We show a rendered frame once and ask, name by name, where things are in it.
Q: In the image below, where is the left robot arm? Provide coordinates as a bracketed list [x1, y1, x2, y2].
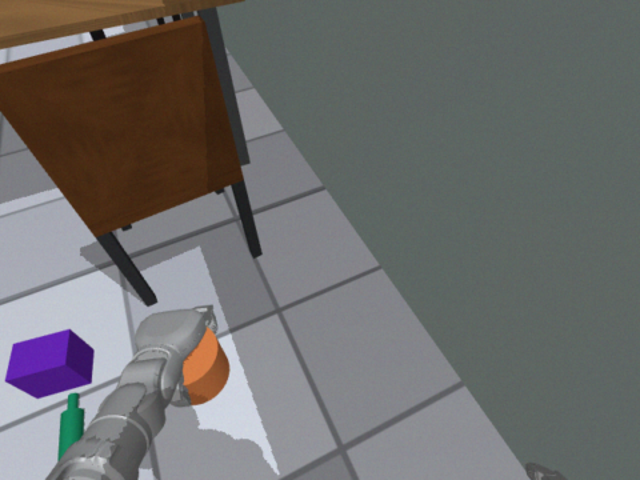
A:
[45, 344, 183, 480]

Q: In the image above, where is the left robot hand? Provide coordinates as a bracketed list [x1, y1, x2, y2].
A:
[135, 305, 218, 407]

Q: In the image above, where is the table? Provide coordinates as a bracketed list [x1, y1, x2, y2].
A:
[0, 0, 250, 166]

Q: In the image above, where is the right robot hand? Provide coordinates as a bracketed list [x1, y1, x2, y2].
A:
[526, 462, 567, 480]

